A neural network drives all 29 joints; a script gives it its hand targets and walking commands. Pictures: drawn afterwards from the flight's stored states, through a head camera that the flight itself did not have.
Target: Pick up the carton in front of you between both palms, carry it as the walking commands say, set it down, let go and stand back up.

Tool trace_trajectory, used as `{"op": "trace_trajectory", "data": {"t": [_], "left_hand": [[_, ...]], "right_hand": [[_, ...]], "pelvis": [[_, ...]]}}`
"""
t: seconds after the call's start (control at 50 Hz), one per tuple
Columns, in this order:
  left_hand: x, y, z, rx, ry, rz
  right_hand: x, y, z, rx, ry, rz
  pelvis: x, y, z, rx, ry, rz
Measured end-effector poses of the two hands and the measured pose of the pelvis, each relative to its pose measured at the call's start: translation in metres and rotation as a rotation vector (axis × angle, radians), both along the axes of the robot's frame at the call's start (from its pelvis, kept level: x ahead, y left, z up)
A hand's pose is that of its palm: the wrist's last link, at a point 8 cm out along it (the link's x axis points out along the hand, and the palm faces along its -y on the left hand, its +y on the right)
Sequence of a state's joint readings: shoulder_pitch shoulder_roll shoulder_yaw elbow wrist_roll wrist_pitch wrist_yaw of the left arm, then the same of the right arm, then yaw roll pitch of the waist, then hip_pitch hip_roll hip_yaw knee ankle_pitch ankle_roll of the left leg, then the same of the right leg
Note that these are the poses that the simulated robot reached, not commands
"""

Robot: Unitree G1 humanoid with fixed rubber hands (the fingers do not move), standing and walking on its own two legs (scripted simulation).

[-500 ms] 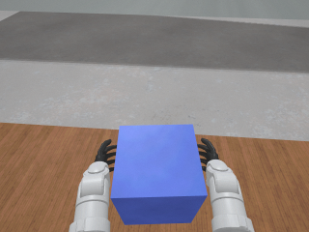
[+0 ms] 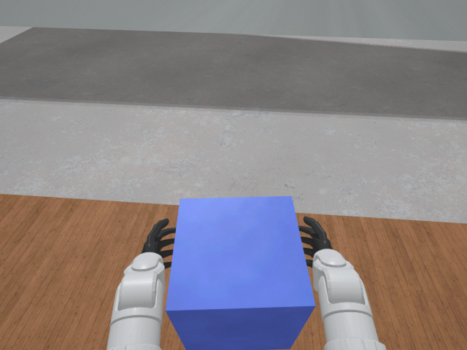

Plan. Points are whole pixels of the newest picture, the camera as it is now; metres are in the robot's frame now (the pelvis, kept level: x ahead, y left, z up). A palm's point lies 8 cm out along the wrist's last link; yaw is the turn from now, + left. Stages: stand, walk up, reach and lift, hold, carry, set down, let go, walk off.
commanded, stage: reach and lift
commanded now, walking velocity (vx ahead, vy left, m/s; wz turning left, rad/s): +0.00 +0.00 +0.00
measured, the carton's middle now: (237, 277) +0.29 +0.00 -0.04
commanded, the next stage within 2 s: hold in 0.12 s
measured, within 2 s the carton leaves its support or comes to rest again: neither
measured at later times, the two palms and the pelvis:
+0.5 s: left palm (149, 263) +0.27 +0.15 +0.05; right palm (326, 260) +0.27 -0.15 +0.05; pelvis -0.01 +0.00 +0.00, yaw +0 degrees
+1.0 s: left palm (150, 255) +0.28 +0.15 +0.05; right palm (324, 252) +0.28 -0.15 +0.05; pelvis +0.00 +0.00 +0.00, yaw +0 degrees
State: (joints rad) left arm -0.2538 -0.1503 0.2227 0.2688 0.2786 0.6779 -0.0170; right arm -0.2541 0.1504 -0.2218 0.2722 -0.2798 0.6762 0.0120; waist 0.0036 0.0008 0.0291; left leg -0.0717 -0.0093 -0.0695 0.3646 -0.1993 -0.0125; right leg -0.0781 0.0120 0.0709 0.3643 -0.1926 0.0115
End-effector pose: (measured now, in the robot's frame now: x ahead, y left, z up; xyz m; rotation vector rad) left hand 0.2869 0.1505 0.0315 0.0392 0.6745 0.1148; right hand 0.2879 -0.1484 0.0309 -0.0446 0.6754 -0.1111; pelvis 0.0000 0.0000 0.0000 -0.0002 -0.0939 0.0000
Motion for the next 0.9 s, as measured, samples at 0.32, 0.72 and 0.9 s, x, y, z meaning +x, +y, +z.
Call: {"op": "trace_trajectory", "data": {"t": [0.32,0.72,0.9], "left_hand": [[-0.01,0.0,0.019,-0.003,-0.033,-0.001],[-0.012,0.0,0.018,-0.021,-0.021,0.017],[-0.009,0.0,0.018,-0.011,-0.018,0.009]], "right_hand": [[-0.011,0.0,0.019,0.004,-0.033,-0.008],[-0.013,-0.001,0.018,0.024,-0.021,-0.02],[-0.01,-0.001,0.018,0.012,-0.018,-0.012]], "pelvis": [[-0.005,0.001,0.001,0.0,-0.035,0.0],[-0.017,0.0,-0.001,0.001,-0.047,0.001],[-0.011,0.0,0.0,0.0,-0.044,0.001]]}}
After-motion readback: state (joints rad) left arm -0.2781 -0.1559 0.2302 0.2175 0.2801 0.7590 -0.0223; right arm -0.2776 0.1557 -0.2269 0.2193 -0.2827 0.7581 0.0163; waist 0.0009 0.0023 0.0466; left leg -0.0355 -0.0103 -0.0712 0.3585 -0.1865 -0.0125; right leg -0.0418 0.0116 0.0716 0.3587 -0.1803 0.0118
